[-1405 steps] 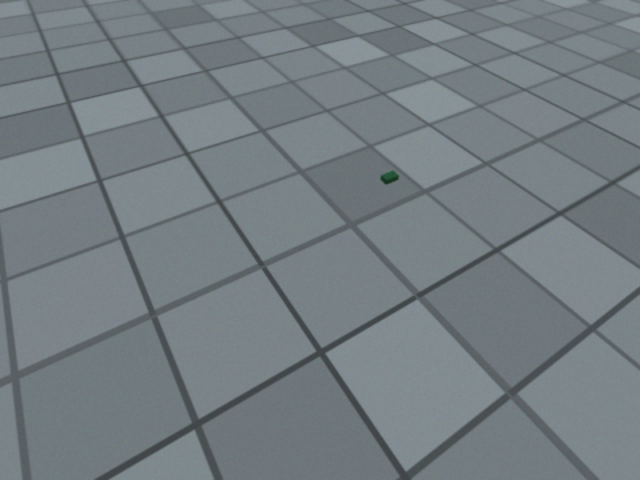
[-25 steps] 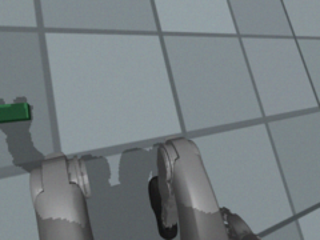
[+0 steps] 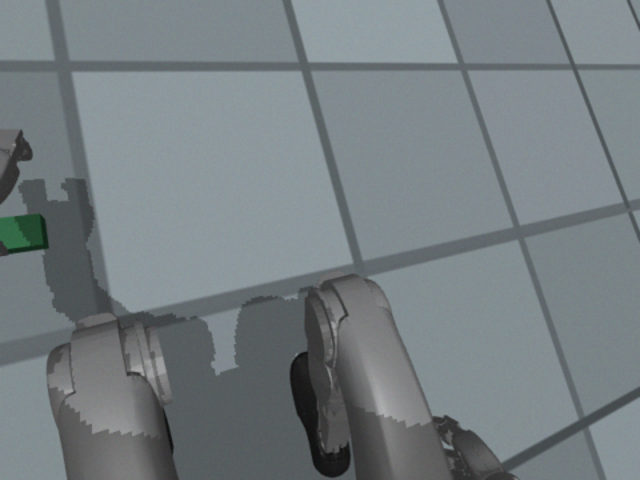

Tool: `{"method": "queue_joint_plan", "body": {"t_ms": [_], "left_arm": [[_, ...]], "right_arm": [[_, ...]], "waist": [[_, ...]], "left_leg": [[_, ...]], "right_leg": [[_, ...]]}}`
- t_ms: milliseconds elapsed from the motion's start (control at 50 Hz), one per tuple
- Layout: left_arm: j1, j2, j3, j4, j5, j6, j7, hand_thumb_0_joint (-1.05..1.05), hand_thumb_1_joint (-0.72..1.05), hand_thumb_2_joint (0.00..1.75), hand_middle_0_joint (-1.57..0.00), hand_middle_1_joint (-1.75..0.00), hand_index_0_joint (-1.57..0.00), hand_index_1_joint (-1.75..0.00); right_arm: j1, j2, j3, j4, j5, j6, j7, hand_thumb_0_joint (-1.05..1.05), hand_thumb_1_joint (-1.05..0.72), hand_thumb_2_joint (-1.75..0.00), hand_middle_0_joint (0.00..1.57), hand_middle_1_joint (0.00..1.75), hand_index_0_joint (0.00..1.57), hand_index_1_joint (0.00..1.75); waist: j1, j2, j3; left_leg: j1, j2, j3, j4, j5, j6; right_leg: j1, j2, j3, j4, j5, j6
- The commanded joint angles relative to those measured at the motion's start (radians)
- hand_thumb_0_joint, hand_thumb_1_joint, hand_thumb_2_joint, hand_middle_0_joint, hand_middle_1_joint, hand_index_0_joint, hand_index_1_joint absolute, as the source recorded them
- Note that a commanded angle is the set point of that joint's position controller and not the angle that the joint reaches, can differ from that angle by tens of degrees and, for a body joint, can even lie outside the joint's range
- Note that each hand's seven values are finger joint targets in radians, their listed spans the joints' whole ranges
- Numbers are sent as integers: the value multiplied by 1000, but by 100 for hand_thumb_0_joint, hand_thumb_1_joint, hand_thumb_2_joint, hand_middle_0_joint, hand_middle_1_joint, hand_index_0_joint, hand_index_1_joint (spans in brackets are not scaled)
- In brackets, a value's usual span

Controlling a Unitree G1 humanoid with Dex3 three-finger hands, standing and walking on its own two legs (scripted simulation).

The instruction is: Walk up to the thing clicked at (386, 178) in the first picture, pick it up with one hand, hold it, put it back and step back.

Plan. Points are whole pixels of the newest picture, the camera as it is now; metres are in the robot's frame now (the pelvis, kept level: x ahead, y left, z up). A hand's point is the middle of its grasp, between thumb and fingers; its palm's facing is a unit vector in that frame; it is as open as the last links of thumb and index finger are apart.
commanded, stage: approach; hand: left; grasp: from above
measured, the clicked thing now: (13, 235) +0.46 +0.32 -0.30
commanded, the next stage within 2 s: close in in 0.36 s
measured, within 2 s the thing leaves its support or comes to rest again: neither
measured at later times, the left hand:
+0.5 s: hand out of the picture +0.44 +0.33 -0.17, palm faces -0.49 -0.08 -0.87, open 12.2 cm
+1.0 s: hand (6, 230) +0.45 +0.31 -0.23, palm faces -0.47 -0.08 -0.88, open 12.5 cm
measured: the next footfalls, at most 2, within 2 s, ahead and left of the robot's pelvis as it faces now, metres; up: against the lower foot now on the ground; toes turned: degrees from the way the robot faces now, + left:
none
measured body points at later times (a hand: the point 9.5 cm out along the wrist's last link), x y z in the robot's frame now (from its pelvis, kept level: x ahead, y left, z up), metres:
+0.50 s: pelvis +0.00 +0.00 +0.00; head +0.24 +0.09 +0.37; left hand +0.46 +0.34 -0.12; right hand +0.06 -0.27 -0.10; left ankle +0.08 +0.14 -0.28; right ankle +0.10 -0.13 -0.28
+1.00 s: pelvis +0.00 +0.00 -0.01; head +0.26 +0.11 +0.34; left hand +0.47 +0.31 -0.18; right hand +0.05 -0.26 -0.09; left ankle +0.08 +0.14 -0.28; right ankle +0.10 -0.13 -0.28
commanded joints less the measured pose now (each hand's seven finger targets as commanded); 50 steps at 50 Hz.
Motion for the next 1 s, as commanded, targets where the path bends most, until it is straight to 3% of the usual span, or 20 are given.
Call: {"method": "queue_joint_plan", "body": {"t_ms": [0,100,140,240,300,400,420,500,520,560,600,620,660,700,740,780,840,920,960,980], "left_arm": [[-292,238,48,-71,-13,72,49,0,-33,84,-27,-85,-27,-85],[-230,272,62,-21,-52,116,17,0,-30,82,-30,-80,-30,-80],[-207,299,81,-41,-76,114,-2,0,-29,80,-31,-80,-31,-79],[-247,317,82,-143,-107,57,-47,0,-25,76,-34,-75,-35,-75],[-304,341,91,-219,-98,11,-56,0,-24,76,-36,-76,-36,-75],[-297,249,32,-143,-91,-37,-58,0,-22,78,-36,-78,-36,-77],[-279,244,22,-125,-81,-41,-56,0,-22,80,-36,-79,-36,-78],[-287,251,18,-125,-50,-55,-31,0,-22,75,-33,-79,-35,-77],[-277,225,5,-72,-47,-50,-25,0,-21,74,-33,-79,-35,-77],[-296,260,27,-80,-36,-53,2,0,-22,77,-33,-80,-34,-78],[-307,315,64,-91,-9,-57,32,0,-21,76,-34,-78,-35,-77],[-289,311,62,-56,-1,-52,45,0,-22,75,-33,-78,-34,-76],[-302,284,54,-24,15,-44,73,0,-20,76,-33,-79,-35,-77],[-301,291,54,11,23,-36,98,0,-26,78,-30,-76,-30,-76],[-330,299,55,32,21,-25,123,0,-27,79,-30,-76,-29,-76],[-292,334,70,60,27,-12,144,0,-26,78,-31,-75,-31,-75],[-313,298,45,98,11,6,154,0,-24,77,-32,-75,-32,-75],[-307,374,76,56,-1,15,164,0,-26,77,-31,-74,-31,-74],[-288,338,58,91,-19,22,158,0,-25,76,-31,-74,-31,-74],[-289,354,61,77,-22,20,158,0,-28,78,-30,-75,-30,-75]], "right_arm": [[189,-275,-75,-18,9,1,-16,0,-91,-90,20,30,20,30],[177,-267,-51,-39,18,7,-15,0,-90,-90,20,30,20,30],[174,-270,-51,-47,24,6,-18,0,-90,-89,20,30,20,30],[182,-275,-53,-46,25,8,-26,0,-90,-90,20,30,20,30],[204,-274,-57,-34,20,11,-30,0,-90,-90,20,30,20,30],[224,-278,-62,-17,10,15,-27,0,-90,-89,20,30,20,30],[221,-279,-61,-11,7,16,-27,0,-90,-89,20,30,20,30],[213,-292,-61,-15,1,18,-24,0,-90,-90,20,30,20,30],[210,-288,-59,-15,3,14,-21,0,-90,-90,20,30,20,30],[212,-295,-53,-14,-2,12,-18,0,-90,-89,20,30,20,30],[204,-301,-47,-16,-10,10,-18,0,-90,-89,20,30,20,30],[191,-299,-44,-20,-11,9,-15,0,-90,-89,20,30,20,30],[189,-296,-37,-23,-24,2,-9,0,-90,-89,20,30,20,30],[173,-295,-29,-22,-30,-7,-5,0,-90,-90,20,30,20,30],[174,-306,-21,-19,-37,-21,0,0,-90,-90,20,30,20,30],[163,-310,-9,-27,-48,-31,1,0,-90,-90,20,30,20,30],[157,-311,2,-25,-61,-51,12,0,-90,-90,20,30,20,30],[160,-327,17,-29,-73,-72,15,0,-90,-90,20,30,20,30],[152,-327,28,-28,-79,-82,24,0,-90,-90,20,30,20,30],[143,-329,29,-27,-76,-85,23,0,-90,-90,20,30,20,30]], "waist": [[3,416,-653],[6,303,-634],[20,284,-640],[4,299,-649],[-3,333,-672],[-39,304,-600],[-34,309,-597],[-18,392,-618],[-36,368,-586],[-40,364,-575],[-22,416,-627],[-18,428,-615],[-49,424,-580],[-51,418,-559],[-73,394,-524],[-54,421,-554],[-94,399,-526],[-76,420,-581],[-95,400,-531],[-85,409,-550]], "left_leg": [[585,-1,143,-256,170,48],[449,-6,159,-235,156,76],[437,-8,159,-239,140,77],[456,-5,152,-231,126,71],[477,-3,148,-217,117,65],[464,-4,131,-210,84,60],[486,-4,129,-214,91,58],[577,-4,122,-238,131,44],[567,-2,118,-234,129,45],[561,-2,116,-225,153,48],[598,-1,116,-227,191,44],[606,2,115,-230,194,42],[597,4,112,-226,190,43],[560,5,115,-218,166,45],[529,5,115,-211,141,48],[541,6,116,-206,146,48],[516,11,109,-192,121,50],[526,13,111,-175,150,52],[500,15,105,-168,131,53],[512,17,103,-168,134,52]], "right_leg": [[246,24,-120,-231,262,-92],[349,33,-83,-263,260,-77],[368,32,-82,-262,238,-77],[375,30,-84,-264,219,-79],[371,29,-75,-270,201,-79],[309,29,-97,-274,164,-80],[304,29,-101,-268,174,-81],[269,26,-136,-241,209,-89],[248,26,-140,-231,210,-89],[256,26,-141,-231,235,-84],[272,24,-145,-212,262,-87],[253,26,-146,-202,262,-90],[237,30,-154,-198,262,-89],[236,34,-145,-201,257,-89],[231,35,-148,-208,240,-84],[249,35,-143,-200,244,-87],[241,41,-153,-195,231,-82],[304,46,-145,-195,260,-77],[290,49,-152,-190,248,-76],[298,53,-150,-190,250,-79]]}}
